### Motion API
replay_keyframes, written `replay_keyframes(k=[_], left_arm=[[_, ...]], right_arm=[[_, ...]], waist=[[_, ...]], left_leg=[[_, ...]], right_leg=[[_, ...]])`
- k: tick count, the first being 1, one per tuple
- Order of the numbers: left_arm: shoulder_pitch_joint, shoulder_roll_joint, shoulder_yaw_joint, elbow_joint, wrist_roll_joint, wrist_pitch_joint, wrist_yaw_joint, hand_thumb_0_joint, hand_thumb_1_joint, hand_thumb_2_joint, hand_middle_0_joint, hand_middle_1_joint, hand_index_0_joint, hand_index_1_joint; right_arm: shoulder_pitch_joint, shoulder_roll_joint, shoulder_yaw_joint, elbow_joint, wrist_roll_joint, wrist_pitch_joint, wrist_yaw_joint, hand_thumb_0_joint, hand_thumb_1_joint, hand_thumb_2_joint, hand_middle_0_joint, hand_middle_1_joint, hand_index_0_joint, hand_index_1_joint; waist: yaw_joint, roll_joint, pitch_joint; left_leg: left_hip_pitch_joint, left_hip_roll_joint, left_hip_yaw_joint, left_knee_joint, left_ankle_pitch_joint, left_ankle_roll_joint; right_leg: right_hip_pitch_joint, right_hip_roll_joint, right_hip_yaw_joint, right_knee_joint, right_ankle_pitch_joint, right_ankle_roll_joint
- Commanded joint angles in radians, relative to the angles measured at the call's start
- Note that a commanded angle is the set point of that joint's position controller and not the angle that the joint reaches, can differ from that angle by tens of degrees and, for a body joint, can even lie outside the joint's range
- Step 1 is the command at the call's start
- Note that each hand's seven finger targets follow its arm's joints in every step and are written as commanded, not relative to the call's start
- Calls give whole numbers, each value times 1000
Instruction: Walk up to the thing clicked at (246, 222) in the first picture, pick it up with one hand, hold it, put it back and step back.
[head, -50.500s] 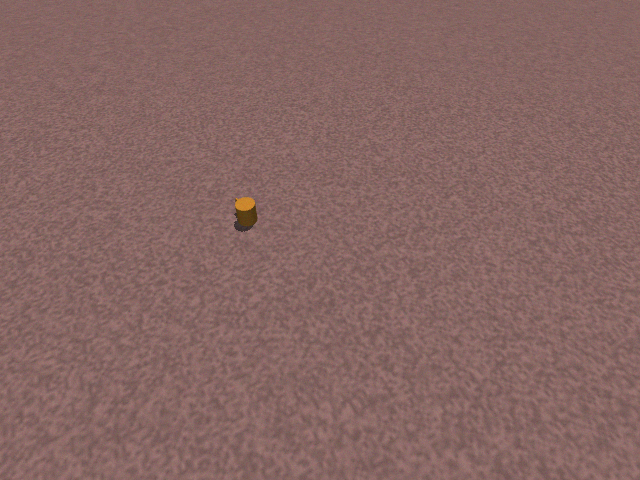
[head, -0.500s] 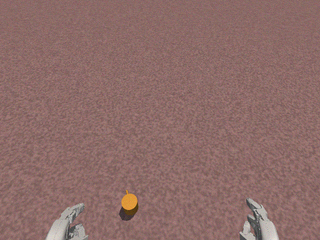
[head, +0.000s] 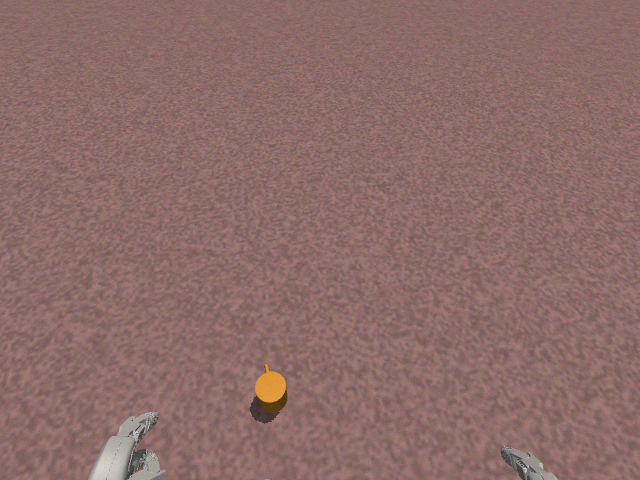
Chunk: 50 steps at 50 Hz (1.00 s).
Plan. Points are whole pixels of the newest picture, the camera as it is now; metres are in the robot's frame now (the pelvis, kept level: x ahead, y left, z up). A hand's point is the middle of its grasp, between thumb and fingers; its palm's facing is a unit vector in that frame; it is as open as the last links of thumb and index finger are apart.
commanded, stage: stand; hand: left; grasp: from above
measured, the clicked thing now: (270, 386) +0.47 +0.16 -0.69
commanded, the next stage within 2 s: none
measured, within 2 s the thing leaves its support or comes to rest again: neither
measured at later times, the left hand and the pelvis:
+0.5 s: hand out of the picture +0.04 +0.23 -0.12, palm faces +0.06 -0.95 -0.31, open 7.4 cm; pelvis +0.00 +0.00 +0.04, yaw +1 degrees
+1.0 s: hand out of the picture +0.04 +0.23 -0.12, palm faces +0.04 -0.94 -0.33, open 7.4 cm; pelvis +0.00 -0.01 +0.04, yaw +1 degrees
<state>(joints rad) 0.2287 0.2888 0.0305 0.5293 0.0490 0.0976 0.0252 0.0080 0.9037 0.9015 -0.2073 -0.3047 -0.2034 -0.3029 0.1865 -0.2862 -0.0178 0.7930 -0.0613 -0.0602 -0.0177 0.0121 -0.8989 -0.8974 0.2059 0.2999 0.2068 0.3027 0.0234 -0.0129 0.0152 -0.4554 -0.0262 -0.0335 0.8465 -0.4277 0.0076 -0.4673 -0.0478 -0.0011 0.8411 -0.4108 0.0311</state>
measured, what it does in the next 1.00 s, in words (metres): stands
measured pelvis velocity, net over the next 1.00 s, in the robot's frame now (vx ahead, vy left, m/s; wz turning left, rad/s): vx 0.00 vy -0.01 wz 0.02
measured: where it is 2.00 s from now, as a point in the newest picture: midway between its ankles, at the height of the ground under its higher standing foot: outside the picture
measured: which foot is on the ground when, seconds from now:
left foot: down 0.00-1.00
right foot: down 0.00-1.00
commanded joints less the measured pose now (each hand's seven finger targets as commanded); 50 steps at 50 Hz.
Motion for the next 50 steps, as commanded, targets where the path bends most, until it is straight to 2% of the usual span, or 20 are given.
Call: replay_keyframes(k=[1,3,8,11,12,15,16,19,20,23,24,26,29,32,35,39,43,46,48,50], left_arm=[[-36,139,65,40,1,-80,18,0,900,900,-200,-300,-200,-301],[-51,145,68,98,-1,-91,18,0,900,900,-200,-300,-200,-301],[-58,149,66,226,-5,-106,19,0,900,900,-200,-300,-200,-301],[-43,144,60,295,-11,-104,18,0,900,900,-200,-300,-200,-301],[-43,147,60,315,-12,-104,18,0,900,900,-200,-300,-200,-301],[-48,151,55,370,-16,-105,18,0,900,900,-200,-300,-200,-301],[-40,158,56,387,-17,-108,18,0,900,900,-200,-300,-200,-301],[-54,167,51,428,-17,-111,17,0,900,900,-200,-300,-200,-301],[-53,163,49,437,-18,-112,17,0,900,900,-200,-300,-200,-301],[-73,165,48,466,-18,-110,17,0,900,900,-200,-300,-200,-301],[-66,168,48,478,-17,-109,17,0,900,900,-200,-300,-200,-301],[-61,167,45,498,-16,-106,14,0,900,900,-200,-300,-200,-301],[-67,169,44,511,-17,-110,11,0,900,900,-200,-300,-200,-301],[-76,177,43,525,-15,-113,13,0,900,900,-200,-300,-200,-301],[-81,192,42,530,-13,-114,11,0,900,900,-200,-300,-200,-301],[-97,191,40,532,-17,-118,10,0,900,900,-200,-300,-200,-301],[-101,207,40,542,-21,-116,7,0,900,900,-200,-300,-200,-301],[-112,204,41,545,-25,-118,6,0,900,900,-200,-300,-200,-301],[-103,201,39,552,-27,-118,4,0,900,900,-200,-300,-200,-301],[-112,204,39,553,-28,-118,3,0,900,900,-200,-300,-200,-301]], right_arm=[[-47,-154,-70,-53,6,-14,-2,0,-900,-900,200,300,200,300],[-39,-157,-72,-29,5,-6,-2,0,-900,-900,200,300,200,300],[-30,-158,-73,40,12,12,-10,0,-900,-900,200,300,200,300],[-42,-172,-71,78,17,19,-14,0,-900,-900,200,300,200,300],[-37,-174,-70,89,17,17,-15,0,-900,-900,200,300,200,300],[-36,-178,-68,126,23,23,-19,0,-900,-900,200,300,200,300],[-41,-176,-68,138,25,24,-20,0,-900,-900,200,300,200,300],[-30,-175,-64,169,32,28,-21,0,-900,-900,200,300,200,300],[-31,-184,-66,177,32,28,-21,0,-900,-900,200,300,200,300],[-39,-178,-61,195,33,33,-19,0,-900,-900,200,300,200,300],[-46,-182,-62,199,32,33,-20,0,-900,-900,200,300,200,300],[-49,-182,-61,211,34,38,-16,0,-900,-900,200,300,200,300],[-52,-189,-62,221,33,38,-15,0,-900,-900,200,300,200,300],[-49,-186,-60,232,34,42,-10,0,-900,-900,200,300,200,300],[-47,-186,-60,237,36,48,-4,0,-900,-900,200,300,200,300],[-52,-187,-54,243,37,42,-3,0,-900,-900,200,300,200,300],[-57,-198,-50,250,37,45,-3,0,-900,-900,200,300,200,300],[-50,-199,-45,258,37,41,-6,0,-900,-900,200,300,200,300],[-52,-203,-43,263,38,40,-8,0,-900,-900,200,300,200,300],[-58,-208,-40,264,39,36,-10,0,-900,-900,200,300,200,300]], waist=[[10,5,-126],[-1,9,-107],[-5,6,-55],[1,45,-16],[1,45,-34],[-2,53,-7],[2,33,-6],[-8,19,10],[-7,38,-8],[-12,37,26],[-5,35,18],[-4,30,71],[-8,43,48],[-10,7,63],[-12,-15,79],[-16,17,35],[-13,16,49],[-13,32,22],[-10,33,17],[-9,32,-1]], left_leg=[[106,56,-87,-203,259,56],[132,60,-91,-233,235,59],[163,72,-110,-306,275,51],[176,90,-138,-379,227,48],[200,95,-138,-389,268,46],[201,100,-142,-435,267,39],[227,96,-131,-432,293,34],[251,96,-121,-460,303,24],[267,100,-123,-464,317,28],[251,104,-130,-509,254,27],[263,106,-131,-514,248,27],[231,103,-142,-550,171,20],[253,107,-134,-554,176,23],[240,98,-125,-542,174,21],[243,89,-115,-532,159,21],[280,103,-119,-531,222,22],[255,100,-119,-547,178,20],[271,113,-118,-547,253,21],[282,114,-117,-546,273,22],[298,119,-113,-544,349,18]], right_leg=[[147,-39,62,-190,190,-63],[152,-41,67,-223,176,-60],[211,-47,58,-292,219,-61],[232,-37,45,-340,189,-55],[258,-41,46,-342,217,-55],[295,-43,42,-389,218,-50],[306,-53,50,-408,238,-52],[319,-57,50,-443,236,-48],[337,-58,47,-454,251,-46],[344,-54,40,-470,222,-39],[348,-57,42,-476,226,-39],[335,-48,35,-492,166,-38],[345,-57,43,-505,182,-39],[344,-61,51,-540,131,-34],[313,-69,70,-577,36,-35],[334,-69,61,-561,120,-39],[338,-67,63,-566,99,-38],[372,-73,60,-546,189,-41],[376,-70,56,-545,209,-40],[394,-73,52,-536,271,-43]])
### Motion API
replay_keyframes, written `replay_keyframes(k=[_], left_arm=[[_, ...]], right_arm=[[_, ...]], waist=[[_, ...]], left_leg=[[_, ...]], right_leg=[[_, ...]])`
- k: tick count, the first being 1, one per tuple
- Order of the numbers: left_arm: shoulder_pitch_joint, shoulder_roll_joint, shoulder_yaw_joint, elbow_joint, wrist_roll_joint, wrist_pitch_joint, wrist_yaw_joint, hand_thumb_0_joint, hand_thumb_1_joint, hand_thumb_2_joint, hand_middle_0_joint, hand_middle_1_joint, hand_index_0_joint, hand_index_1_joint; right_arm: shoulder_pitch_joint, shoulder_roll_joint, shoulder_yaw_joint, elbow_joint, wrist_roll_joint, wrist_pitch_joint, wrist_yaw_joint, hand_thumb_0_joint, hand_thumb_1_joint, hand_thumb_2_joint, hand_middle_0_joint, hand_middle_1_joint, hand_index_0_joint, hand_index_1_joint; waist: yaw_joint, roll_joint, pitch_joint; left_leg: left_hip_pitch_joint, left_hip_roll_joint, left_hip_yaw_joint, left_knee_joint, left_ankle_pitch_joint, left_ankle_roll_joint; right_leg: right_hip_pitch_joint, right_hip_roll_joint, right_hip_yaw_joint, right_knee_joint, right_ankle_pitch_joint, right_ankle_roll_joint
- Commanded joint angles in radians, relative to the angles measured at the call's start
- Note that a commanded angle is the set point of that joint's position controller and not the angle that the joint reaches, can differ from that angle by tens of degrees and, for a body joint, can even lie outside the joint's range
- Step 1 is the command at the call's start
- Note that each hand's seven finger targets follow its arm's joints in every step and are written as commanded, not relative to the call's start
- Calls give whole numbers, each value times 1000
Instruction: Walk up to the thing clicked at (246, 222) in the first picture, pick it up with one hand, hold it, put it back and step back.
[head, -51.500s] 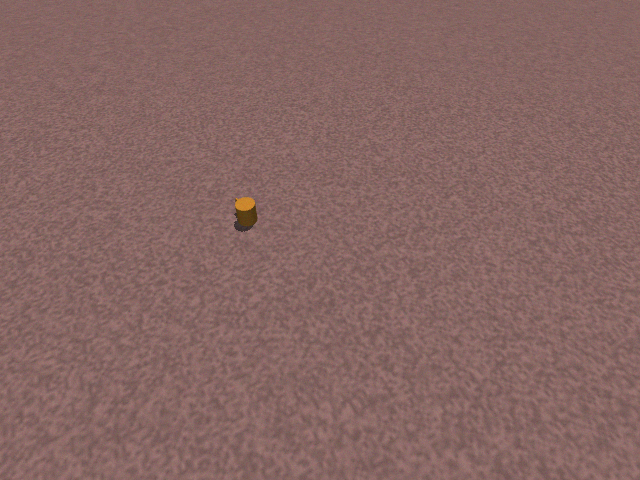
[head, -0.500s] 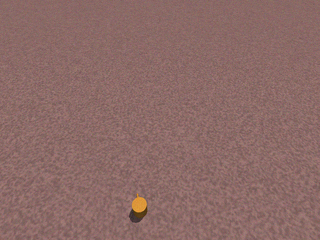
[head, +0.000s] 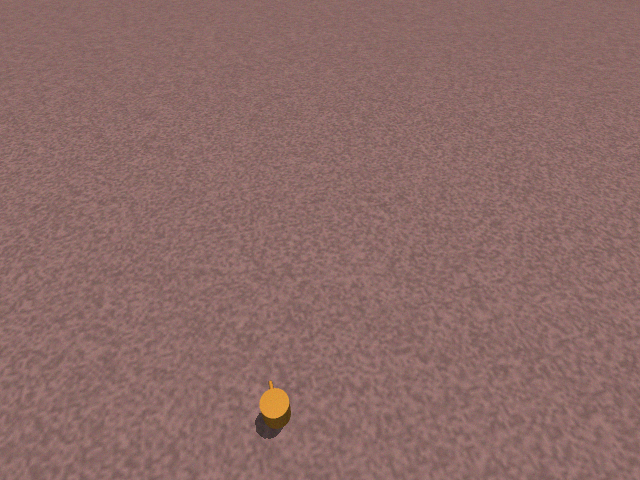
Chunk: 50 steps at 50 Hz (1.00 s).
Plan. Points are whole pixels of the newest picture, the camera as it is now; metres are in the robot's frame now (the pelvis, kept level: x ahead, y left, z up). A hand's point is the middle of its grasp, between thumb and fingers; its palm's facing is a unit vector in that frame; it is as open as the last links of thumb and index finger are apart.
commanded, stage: stand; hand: left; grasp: from above
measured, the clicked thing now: (274, 403) +0.47 +0.16 -0.73
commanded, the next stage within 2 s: step back in 1.32 s
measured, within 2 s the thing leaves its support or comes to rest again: neither
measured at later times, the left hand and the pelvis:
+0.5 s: hand out of the picture +0.09 +0.24 -0.15, palm faces +0.02 -0.94 -0.33, open 7.4 cm; pelvis +0.01 -0.01 +0.00, yaw -1 degrees
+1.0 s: hand out of the picture +0.08 +0.23 -0.15, palm faces -0.01 -0.94 -0.34, open 7.4 cm; pelvis +0.01 -0.02 +0.00, yaw -1 degrees
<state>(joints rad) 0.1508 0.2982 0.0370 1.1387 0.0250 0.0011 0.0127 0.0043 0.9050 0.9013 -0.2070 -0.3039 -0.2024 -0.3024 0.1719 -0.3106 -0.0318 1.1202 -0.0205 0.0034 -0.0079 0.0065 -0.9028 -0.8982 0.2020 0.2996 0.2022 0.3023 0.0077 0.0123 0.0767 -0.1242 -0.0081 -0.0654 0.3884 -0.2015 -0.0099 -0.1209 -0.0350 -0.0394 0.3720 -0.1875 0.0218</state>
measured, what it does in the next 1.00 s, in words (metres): stands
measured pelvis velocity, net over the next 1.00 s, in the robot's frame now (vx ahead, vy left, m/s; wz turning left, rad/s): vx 0.01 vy -0.02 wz -0.01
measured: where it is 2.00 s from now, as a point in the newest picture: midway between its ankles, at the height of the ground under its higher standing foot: outside the picture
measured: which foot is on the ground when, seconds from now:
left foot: down 0.00-1.00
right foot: down 0.00-1.00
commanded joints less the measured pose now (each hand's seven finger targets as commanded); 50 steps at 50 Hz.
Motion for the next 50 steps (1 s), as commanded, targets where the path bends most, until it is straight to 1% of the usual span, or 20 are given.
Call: replay_keyframes(k=[1,2,5,6,10,12,15,16,17,20,25,26,29,30,31,34,39,43,46,50], left_arm=[[-41,194,34,-55,-6,-20,16,0,900,900,-200,-300,-200,-301],[-35,192,32,-51,-5,-21,16,0,900,900,-200,-300,-200,-301],[-41,193,31,-49,-8,-22,16,0,900,900,-200,-300,-200,-301],[-43,190,31,-47,-6,-20,15,0,900,900,-200,-300,-200,-301],[-62,203,35,-47,-9,-21,16,0,900,900,-200,-300,-200,-301],[-60,200,35,-49,-9,-21,15,0,900,900,-200,-300,-200,-301],[-65,197,32,-47,-7,-23,14,0,900,900,-200,-300,-200,-301],[-78,207,35,-55,-6,-24,14,0,900,900,-200,-300,-200,-301],[-80,209,35,-51,-7,-23,14,0,900,900,-200,-300,-200,-301],[-78,206,33,-51,-7,-21,12,0,900,900,-200,-300,-200,-301],[-85,213,33,-55,-9,-25,11,0,900,900,-200,-300,-200,-301],[-84,212,33,-55,-8,-26,12,0,900,900,-200,-300,-200,-301],[-89,215,32,-54,-10,-24,10,0,900,900,-200,-300,-200,-301],[-96,217,32,-58,-10,-25,11,0,900,900,-200,-300,-200,-301],[-91,215,31,-55,-10,-25,10,0,900,900,-200,-300,-200,-301],[-89,223,31,-56,-10,-27,9,0,900,900,-200,-300,-200,-301],[-84,222,26,-53,-10,-26,5,0,900,900,-200,-300,-200,-301],[-83,229,26,-56,-9,-29,5,0,900,900,-200,-300,-200,-300],[-84,233,26,-55,-9,-31,4,0,900,900,-200,-300,-200,-300],[-89,239,28,-60,-9,-29,3,0,900,900,-200,-300,-200,-300]], right_arm=[[-39,-184,-24,-61,-1,-29,-21,0,-900,-900,200,300,200,300],[-50,-183,-23,-60,-1,-28,-20,0,-900,-900,200,300,200,300],[-44,-190,-22,-55,1,-30,-22,0,-900,-900,200,300,200,300],[-47,-189,-21,-53,2,-29,-22,0,-900,-900,200,300,200,300],[-45,-188,-19,-49,1,-27,-23,0,-900,-900,200,300,200,300],[-54,-196,-19,-50,2,-29,-24,0,-900,-900,200,300,200,300],[-73,-201,-19,-52,3,-28,-23,0,-900,-900,200,300,200,300],[-74,-200,-19,-56,2,-29,-22,0,-900,-900,200,300,200,300],[-71,-196,-18,-50,3,-27,-21,0,-900,-900,200,300,200,300],[-80,-201,-19,-50,3,-28,-22,0,-900,-900,200,300,200,300],[-94,-202,-19,-52,4,-32,-20,0,-900,-900,200,300,200,300],[-97,-208,-22,-53,5,-33,-20,0,-900,-900,200,300,200,300],[-98,-208,-19,-48,4,-30,-19,0,-900,-900,200,300,200,300],[-95,-210,-19,-49,4,-31,-19,0,-900,-900,200,300,200,300],[-98,-205,-16,-46,4,-31,-18,0,-900,-900,200,300,200,300],[-90,-212,-18,-48,5,-31,-17,0,-900,-900,200,300,200,300],[-93,-209,-15,-43,5,-29,-13,0,-900,-900,200,300,200,300],[-93,-212,-17,-43,5,-29,-11,0,-900,-900,200,300,200,300],[-88,-210,-16,-45,5,-28,-9,0,-900,-900,200,300,200,300],[-81,-214,-16,-45,3,-28,-9,0,-900,-900,200,300,200,300]], waist=[[5,12,-66],[12,-1,-51],[5,-11,-71],[5,-17,-63],[-2,-14,-76],[3,-3,-88],[2,-16,-67],[-2,-13,-87],[-3,-24,-67],[0,-9,-73],[1,-9,-99],[1,-8,-108],[-1,-7,-90],[-3,3,-100],[2,-8,-88],[-4,-5,-105],[0,-16,-61],[-1,-17,-78],[-3,-23,-62],[-5,-10,-67]], left_leg=[[-36,102,-78,-88,123,36],[-37,102,-81,-87,142,34],[-2,108,-72,-80,207,33],[-11,105,-71,-83,180,31],[1,108,-62,-86,191,30],[13,111,-61,-83,229,28],[8,111,-63,-91,189,27],[25,114,-58,-87,216,28],[7,112,-60,-94,197,23],[13,114,-59,-99,173,22],[32,118,-55,-99,224,22],[40,119,-52,-90,250,23],[27,118,-52,-103,193,21],[23,121,-51,-101,217,24],[16,118,-53,-108,198,20],[35,121,-48,-103,210,23],[4,117,-53,-114,137,19],[11,119,-53,-113,147,21],[-8,115,-52,-116,102,23],[-13,116,-54,-122,89,21]], right_leg=[[56,-86,90,-62,62,-33],[50,-84,86,-67,56,-33],[57,-87,86,-66,117,-32],[52,-83,83,-71,91,-31],[66,-88,87,-72,128,-30],[75,-90,84,-66,167,-33],[51,-85,85,-86,125,-26],[58,-89,86,-77,157,-29],[56,-88,85,-83,139,-28],[49,-85,84,-85,108,-30],[64,-89,87,-77,166,-35],[76,-92,87,-73,200,-35],[58,-87,89,-84,140,-36],[74,-91,90,-76,166,-37],[63,-87,86,-80,140,-36],[66,-91,94,-78,162,-39],[39,-84,93,-101,77,-37],[48,-87,99,-98,98,-41],[43,-86,102,-107,51,-37],[40,-86,103,-104,29,-43]])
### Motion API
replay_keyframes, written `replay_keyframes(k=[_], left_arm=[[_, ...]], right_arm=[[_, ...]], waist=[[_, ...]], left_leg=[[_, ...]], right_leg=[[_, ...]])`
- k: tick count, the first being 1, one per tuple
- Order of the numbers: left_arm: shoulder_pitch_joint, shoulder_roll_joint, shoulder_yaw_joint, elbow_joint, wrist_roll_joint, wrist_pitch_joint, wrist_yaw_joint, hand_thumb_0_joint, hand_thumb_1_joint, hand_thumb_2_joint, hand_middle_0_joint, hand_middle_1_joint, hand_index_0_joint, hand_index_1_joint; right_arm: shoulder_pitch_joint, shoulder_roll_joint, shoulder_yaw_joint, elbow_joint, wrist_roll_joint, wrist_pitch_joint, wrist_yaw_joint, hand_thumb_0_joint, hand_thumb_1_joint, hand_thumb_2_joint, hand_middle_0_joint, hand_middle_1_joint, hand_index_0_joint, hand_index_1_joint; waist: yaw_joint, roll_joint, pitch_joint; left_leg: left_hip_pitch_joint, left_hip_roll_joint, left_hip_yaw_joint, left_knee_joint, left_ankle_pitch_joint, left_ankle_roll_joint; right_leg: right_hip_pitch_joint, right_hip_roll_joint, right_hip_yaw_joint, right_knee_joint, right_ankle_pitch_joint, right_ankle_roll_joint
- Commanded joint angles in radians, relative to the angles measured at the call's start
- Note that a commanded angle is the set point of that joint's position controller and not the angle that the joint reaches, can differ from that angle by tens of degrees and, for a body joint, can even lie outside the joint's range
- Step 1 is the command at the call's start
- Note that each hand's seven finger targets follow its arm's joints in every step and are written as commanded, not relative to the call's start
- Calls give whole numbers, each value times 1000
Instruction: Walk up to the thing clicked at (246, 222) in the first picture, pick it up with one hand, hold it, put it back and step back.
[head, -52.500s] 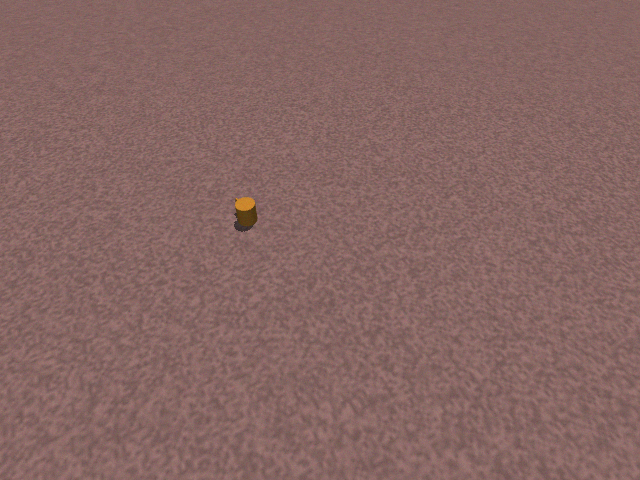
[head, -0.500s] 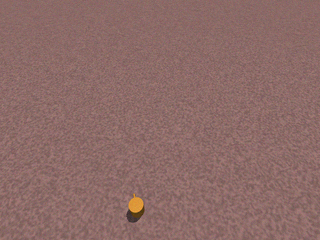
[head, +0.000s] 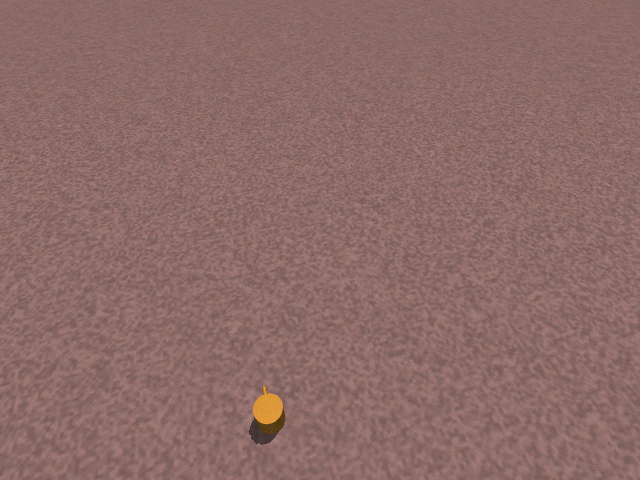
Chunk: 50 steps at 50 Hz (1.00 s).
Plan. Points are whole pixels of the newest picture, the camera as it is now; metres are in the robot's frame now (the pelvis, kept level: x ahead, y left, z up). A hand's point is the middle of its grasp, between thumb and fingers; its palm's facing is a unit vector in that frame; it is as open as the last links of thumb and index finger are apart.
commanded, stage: stand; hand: left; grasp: from above
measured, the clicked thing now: (268, 408) +0.46 +0.18 -0.73
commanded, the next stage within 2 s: step back in 0.32 s
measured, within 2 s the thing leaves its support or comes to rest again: neither
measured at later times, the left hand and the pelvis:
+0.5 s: hand out of the picture +0.08 +0.28 -0.16, palm faces -0.01 -0.93 -0.37, open 7.4 cm; pelvis -0.02 +0.02 -0.01, yaw +0 degrees
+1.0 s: hand out of the picture +0.02 +0.33 -0.18, palm faces -0.10 -0.92 -0.38, open 7.4 cm; pelvis -0.09 +0.08 -0.02, yaw -4 degrees
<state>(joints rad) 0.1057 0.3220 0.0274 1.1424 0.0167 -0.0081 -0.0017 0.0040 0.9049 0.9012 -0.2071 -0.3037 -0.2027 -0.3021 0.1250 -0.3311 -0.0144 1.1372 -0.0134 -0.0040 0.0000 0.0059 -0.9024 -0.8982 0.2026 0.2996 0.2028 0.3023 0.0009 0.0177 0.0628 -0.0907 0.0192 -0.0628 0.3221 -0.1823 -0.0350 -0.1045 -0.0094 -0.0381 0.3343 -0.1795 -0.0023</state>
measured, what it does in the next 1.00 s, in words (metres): walks backwards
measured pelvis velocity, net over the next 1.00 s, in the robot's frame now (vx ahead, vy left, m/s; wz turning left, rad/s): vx -0.09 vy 0.08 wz -0.07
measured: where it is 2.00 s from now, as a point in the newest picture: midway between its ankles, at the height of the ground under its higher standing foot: outside the picture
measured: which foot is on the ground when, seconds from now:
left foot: down 0.00-1.00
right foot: down 0.00-0.62, up 0.64-1.00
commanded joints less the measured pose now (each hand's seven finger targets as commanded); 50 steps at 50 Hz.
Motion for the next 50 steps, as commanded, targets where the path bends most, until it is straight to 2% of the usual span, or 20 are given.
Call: replay_keyframes(k=[1,14,15,16,18,20,22,24,27,29,30,31,32,33,34,36,40,42,45,50], left_arm=[[-40,212,35,-62,-1,-20,17,0,900,900,-200,-300,-200,-300],[-28,218,30,-66,-4,-24,17,0,900,900,-200,-300,-200,-300],[-27,219,30,-69,-4,-25,17,0,900,900,-200,-300,-200,-300],[-24,298,89,-79,-22,-16,21,0,900,900,-200,-300,-200,-300],[1,310,100,-105,-27,-9,26,0,900,900,-200,-300,-200,-300],[-32,320,108,-154,-15,-8,31,0,900,900,-200,-300,-200,-300],[-78,309,111,-210,5,-3,32,0,900,900,-200,-300,-200,-300],[-149,302,109,-251,12,4,33,0,900,900,-200,-300,-200,-300],[-133,293,100,-288,16,13,38,0,900,900,-200,-300,-200,-300],[-135,276,89,-307,-6,32,36,0,900,900,-200,-300,-200,-300],[-114,232,84,-313,-19,46,31,0,900,900,-200,-300,-200,-300],[-86,184,77,-329,-25,52,34,0,900,900,-200,-300,-200,-300],[-39,197,81,-304,-16,65,43,0,900,900,-200,-300,-200,-300],[-36,219,83,-302,-14,65,50,0,900,900,-200,-300,-200,-300],[-68,235,88,-297,-8,64,53,0,900,900,-200,-300,-200,-300],[-29,238,89,-296,-23,65,46,0,900,900,-200,-300,-200,-300],[13,224,88,-303,-12,58,40,0,900,900,-200,-300,-200,-300],[-6,222,87,-323,-10,54,40,0,900,900,-200,-300,-200,-300],[-2,225,91,-333,-5,49,41,0,900,900,-200,-300,-200,-300],[82,218,99,-309,8,35,25,0,900,900,-200,-300,-200,-300]], right_arm=[[-34,-197,-34,-59,-3,-20,-16,0,-900,-900,200,300,200,300],[-27,-198,-29,-64,0,-20,-16,0,-900,-900,200,300,200,300],[-26,-202,-29,-67,-2,-20,-16,0,-900,-900,200,300,200,300],[-65,-242,-41,-90,0,-2,-10,0,-900,-900,200,300,200,300],[-30,-201,-40,-116,13,9,-13,0,-900,-900,200,300,200,300],[6,-202,-52,-136,13,26,-12,0,-900,-900,200,300,200,300],[50,-219,-68,-159,6,41,-7,0,-900,-900,200,300,200,300],[90,-220,-75,-175,14,48,0,0,-900,-900,200,300,200,300],[96,-222,-75,-204,12,40,-4,0,-900,-900,200,300,200,300],[117,-210,-82,-207,-3,20,-10,0,-900,-900,200,300,200,300],[97,-248,-95,-208,-21,12,-14,0,-900,-900,200,300,200,300],[85,-325,-113,-223,-35,8,-18,0,-900,-900,200,300,200,300],[67,-326,-112,-232,-34,9,-20,0,-900,-900,200,300,200,300],[59,-373,-118,-259,-17,8,-21,0,-900,-900,200,300,200,300],[23,-355,-118,-265,-17,8,-24,0,-900,-900,200,300,200,300],[-40,-287,-101,-284,-25,6,-37,0,-900,-900,200,300,200,300],[21,-245,-98,-290,-7,6,-52,0,-900,-900,200,300,200,300],[43,-242,-101,-295,-3,11,-56,0,-900,-900,200,300,200,300],[52,-255,-105,-308,-5,15,-51,0,-900,-900,200,300,200,300],[-21,-289,-108,-328,0,16,-39,0,-900,-900,200,300,200,300]], waist=[[5,-14,-45],[2,-26,-64],[1,-20,-79],[6,-36,41],[2,-88,-2],[-7,-159,-58],[-23,-175,-91],[-56,-192,-104],[-32,-195,-150],[-54,-120,-136],[-30,31,-125],[-10,224,-105],[12,113,-109],[-32,199,-131],[-31,166,-111],[13,132,-131],[-8,111,-148],[-33,96,-116],[-51,82,-117],[-7,74,-136]], left_leg=[[-54,89,-60,-57,72,46],[-24,93,-55,-45,118,45],[-13,94,-50,-38,137,47],[-128,59,-42,100,260,70],[-140,-16,28,272,173,51],[-177,-70,33,474,-217,58],[-171,-54,-17,647,-358,78],[-188,-34,-35,641,-334,88],[-218,-7,-7,412,-232,76],[-157,8,21,56,95,62],[-90,78,-89,22,397,52],[38,218,-297,43,683,96],[38,242,-280,103,711,134],[-28,322,-370,69,659,212],[-50,304,-347,56,603,211],[60,177,-164,127,656,143],[178,152,-122,153,663,85],[185,168,-123,152,635,109],[159,236,-161,164,589,214],[-6,238,-185,165,333,219]], right_leg=[[25,-110,101,-71,16,-16],[29,-114,101,-63,93,-17],[32,-116,100,-57,127,-17],[-28,-115,120,11,314,-27],[-26,-197,180,3,453,-110],[-42,-314,270,-7,497,-220],[-128,-357,273,22,456,-266],[-138,-317,214,65,428,-231],[-24,-271,193,182,453,-178],[-11,-193,129,316,374,-101],[-105,-85,84,435,208,-60],[-347,75,97,560,-302,-34],[-372,106,182,649,-446,-34],[-343,116,215,709,-494,-25],[-350,112,251,777,-456,-27],[-413,105,267,814,-328,-27],[-412,99,204,738,-254,7],[-404,83,188,631,-274,19],[-337,42,155,501,-302,17],[-148,20,93,260,-176,-33]])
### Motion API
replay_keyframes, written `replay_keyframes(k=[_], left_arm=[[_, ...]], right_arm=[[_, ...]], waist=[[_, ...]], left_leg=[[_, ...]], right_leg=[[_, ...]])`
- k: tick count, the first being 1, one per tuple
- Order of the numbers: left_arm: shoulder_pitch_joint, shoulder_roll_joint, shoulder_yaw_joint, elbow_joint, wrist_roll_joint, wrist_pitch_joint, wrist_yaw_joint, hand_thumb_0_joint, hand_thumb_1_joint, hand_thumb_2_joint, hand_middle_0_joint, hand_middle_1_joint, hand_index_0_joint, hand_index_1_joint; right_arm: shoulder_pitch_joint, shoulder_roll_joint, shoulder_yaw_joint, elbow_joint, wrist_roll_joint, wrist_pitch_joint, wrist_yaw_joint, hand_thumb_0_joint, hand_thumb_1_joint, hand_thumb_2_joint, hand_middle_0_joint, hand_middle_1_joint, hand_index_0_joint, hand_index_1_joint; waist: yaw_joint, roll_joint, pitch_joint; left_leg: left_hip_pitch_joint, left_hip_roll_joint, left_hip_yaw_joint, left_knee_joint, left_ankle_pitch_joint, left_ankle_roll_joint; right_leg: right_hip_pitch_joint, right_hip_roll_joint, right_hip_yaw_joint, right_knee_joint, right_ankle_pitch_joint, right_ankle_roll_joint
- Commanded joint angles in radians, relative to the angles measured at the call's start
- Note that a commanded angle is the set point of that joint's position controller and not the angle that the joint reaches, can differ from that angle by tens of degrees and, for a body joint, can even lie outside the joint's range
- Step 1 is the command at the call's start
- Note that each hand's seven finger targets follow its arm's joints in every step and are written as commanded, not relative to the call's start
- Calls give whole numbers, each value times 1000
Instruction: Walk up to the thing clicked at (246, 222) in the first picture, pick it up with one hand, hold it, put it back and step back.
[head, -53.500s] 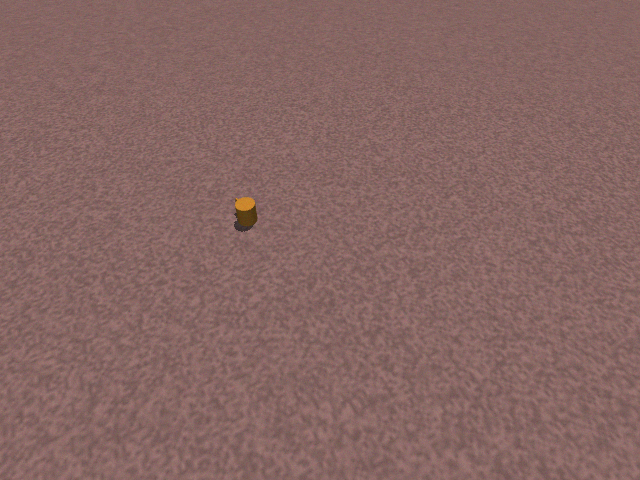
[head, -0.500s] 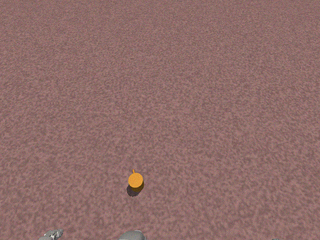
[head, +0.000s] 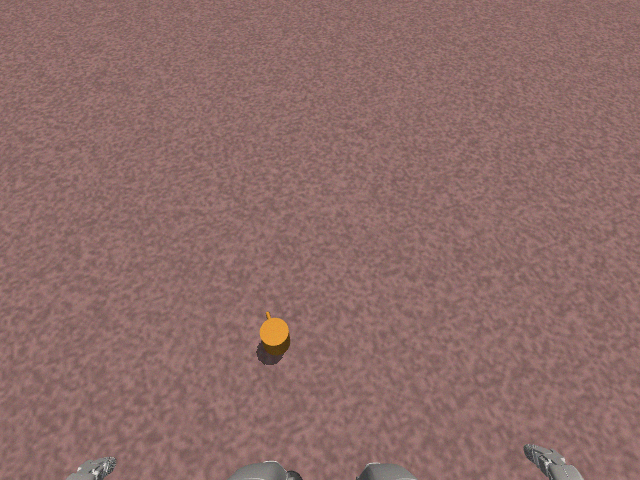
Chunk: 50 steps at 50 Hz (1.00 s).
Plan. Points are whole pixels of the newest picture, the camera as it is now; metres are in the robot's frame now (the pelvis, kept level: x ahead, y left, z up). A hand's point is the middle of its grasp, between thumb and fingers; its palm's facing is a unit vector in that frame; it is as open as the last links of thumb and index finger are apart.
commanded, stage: step back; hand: left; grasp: from above
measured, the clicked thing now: (273, 331) +0.54 +0.15 -0.71
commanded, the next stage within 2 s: none
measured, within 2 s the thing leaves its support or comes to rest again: neither
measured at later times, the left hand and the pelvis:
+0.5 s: hand out of the picture -0.01 +0.27 -0.15, palm faces +0.05 -0.94 -0.35, open 7.4 cm; pelvis -0.14 +0.01 +0.00, yaw +3 degrees
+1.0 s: hand out of the picture -0.25 +0.23 -0.13, palm faces -0.01 -0.92 -0.40, open 7.4 cm; pelvis -0.30 -0.04 +0.00, yaw -2 degrees
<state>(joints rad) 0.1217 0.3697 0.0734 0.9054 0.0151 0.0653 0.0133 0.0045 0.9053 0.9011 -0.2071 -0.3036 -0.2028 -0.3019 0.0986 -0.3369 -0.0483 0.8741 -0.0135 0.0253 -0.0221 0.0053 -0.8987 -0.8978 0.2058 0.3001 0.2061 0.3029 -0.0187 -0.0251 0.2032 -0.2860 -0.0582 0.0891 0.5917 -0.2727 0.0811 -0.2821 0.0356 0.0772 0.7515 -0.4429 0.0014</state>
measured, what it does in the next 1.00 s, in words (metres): walks backwards: right foot, then left foot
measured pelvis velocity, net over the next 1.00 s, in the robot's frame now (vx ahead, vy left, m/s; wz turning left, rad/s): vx -0.30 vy -0.04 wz -0.03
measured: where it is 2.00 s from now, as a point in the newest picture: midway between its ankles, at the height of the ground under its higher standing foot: outside the picture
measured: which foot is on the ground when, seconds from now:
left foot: down 0.00-0.08, up 0.10-0.40, down 0.42-0.90, up 0.92-1.00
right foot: up 0.00-0.02, down 0.04-0.46, up 0.48-0.84, down 0.86-1.00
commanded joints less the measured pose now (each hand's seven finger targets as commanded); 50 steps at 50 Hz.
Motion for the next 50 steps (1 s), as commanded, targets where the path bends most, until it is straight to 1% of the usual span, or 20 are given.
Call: replay_keyframes(k=[1,3,4,5,6,9,17,20,22,23,24,28,35,42,43,44,45,46,48,50], left_arm=[[114,166,54,-56,10,-43,8,0,900,900,-200,-300,-200,-300],[109,216,66,-64,21,-54,6,0,900,900,-200,-300,-200,-300],[62,280,80,-92,13,-52,2,0,900,900,-200,-300,-200,-300],[-1,315,84,-138,20,-55,3,0,900,900,-200,-300,-200,-300],[-15,289,83,-159,18,-59,8,0,900,900,-200,-300,-200,-300],[-39,203,68,-172,8,-58,17,0,900,900,-200,-300,-200,-300],[55,220,68,-209,24,-34,15,0,900,900,-200,-300,-200,-300],[4,235,66,-229,9,-15,4,0,900,900,-200,-300,-200,-300],[-1,179,51,-248,4,-7,-3,0,900,900,-200,-300,-200,-300],[-18,180,57,-250,3,-11,4,0,900,900,-200,-300,-200,-300],[-69,212,77,-242,17,-9,14,0,900,900,-200,-300,-200,-300],[83,198,84,-172,-3,-4,-1,0,900,900,-200,-300,-200,-300],[75,181,74,-190,8,-20,-4,0,900,900,-200,-300,-200,-300],[288,201,83,-54,15,-24,-23,0,900,900,-200,-300,-200,-300],[297,230,91,-61,29,-25,-25,0,900,900,-200,-300,-200,-300],[248,316,111,-97,42,-27,-27,0,900,900,-200,-300,-200,-300],[120,428,127,-163,43,-20,-24,0,900,900,-200,-300,-200,-300],[21,413,122,-191,37,-27,-17,0,900,900,-200,-300,-200,-300],[-61,276,86,-211,34,-38,-11,0,900,900,-200,-300,-200,-300],[-76,236,87,-204,34,-37,-5,0,900,900,-200,-300,-200,-300]], right_arm=[[-22,-282,-73,-72,5,-12,-14,0,-900,-900,200,300,200,300],[-28,-247,-62,-81,15,-10,-9,0,-900,-900,200,300,200,300],[-52,-214,-55,-84,20,-6,-6,0,-900,-900,200,300,200,300],[-25,-214,-57,-77,14,1,-11,0,-900,-900,200,300,200,300],[13,-238,-63,-63,13,2,-10,0,-900,-900,200,300,200,300],[44,-216,-43,-38,19,-4,-3,0,-900,-900,200,300,200,300],[80,-206,-38,-79,9,-23,-18,0,-900,-900,200,300,200,300],[167,-202,-52,-46,-5,-30,-11,0,-900,-900,200,300,200,300],[163,-297,-79,-52,-32,-31,-11,0,-900,-900,200,300,200,300],[87,-394,-95,-73,-35,-28,-2,0,-900,-900,200,300,200,300],[57,-426,-103,-92,-30,-30,-3,0,-900,-900,200,300,200,300],[-57,-285,-62,-122,-29,-42,-14,0,-900,-900,200,300,200,300],[83,-289,-73,-114,-12,-36,-18,0,-900,-900,200,300,200,300],[-11,-332,-84,-150,-15,4,-6,0,-900,-900,200,300,200,300],[-1,-300,-75,-153,-7,8,-5,0,-900,-900,200,300,200,300],[3,-223,-55,-168,1,7,-10,0,-900,-900,200,300,200,300],[-33,-254,-75,-176,-4,7,-30,0,-900,-900,200,300,200,300],[0,-302,-91,-147,-5,7,-32,0,-900,-900,200,300,200,300],[83,-283,-77,-92,7,0,-14,0,-900,-900,200,300,200,300],[145,-228,-56,-78,3,-5,-17,0,-900,-900,200,300,200,300]], waist=[[41,93,-285],[29,-71,-281],[45,-231,-212],[51,-302,-170],[34,-226,-149],[17,-79,-175],[64,-181,-316],[8,-144,-323],[-1,71,-284],[1,265,-221],[-43,267,-174],[69,140,-168],[-22,181,-246],[58,227,-287],[65,102,-257],[67,-168,-181],[100,-300,-130],[58,-275,-56],[1,-113,-81],[-21,-144,-146]], left_leg=[[139,307,-318,-80,371,87],[-12,180,-227,39,180,7],[-72,0,-125,210,-45,-62],[-69,-47,-156,430,-340,-81],[-72,-26,-235,531,-363,-84],[-140,-82,-248,560,-253,-80],[-132,21,-146,123,-236,-103],[64,15,-82,-192,72,-80],[176,224,-369,-232,134,4],[70,418,-587,-311,163,128],[-112,501,-671,-343,154,231],[-6,302,-333,-235,334,115],[271,307,-324,-153,354,167],[-87,259,-279,-131,-3,61],[-177,188,-233,-21,-155,11],[-367,3,-161,196,-278,-61],[-258,-29,-191,437,-332,-93],[-180,14,-246,561,-282,-93],[-155,-61,-256,602,-168,-85],[-190,-83,-233,639,-137,-95]], right_leg=[[102,-32,-25,-249,189,-54],[170,-140,145,-302,425,-117],[75,-292,359,-396,469,-245],[-28,-426,490,-441,519,-343],[-60,-435,494,-423,578,-353],[49,-255,206,-358,669,-237],[330,-247,160,-230,747,-216],[200,-189,99,-150,570,-144],[-98,-77,73,-48,195,-63],[-199,73,-1,155,-136,-24],[-129,61,107,363,-205,-11],[-215,91,147,570,-28,-17],[-228,31,75,256,-64,56],[191,-18,-79,-258,120,-34],[173,-80,58,-331,35,-64],[103,-269,372,-448,-136,-131],[-205,-446,526,-566,-236,-275],[-352,-465,545,-604,-284,-290],[-247,-271,221,-460,31,-203],[-122,-198,81,-384,234,-149]])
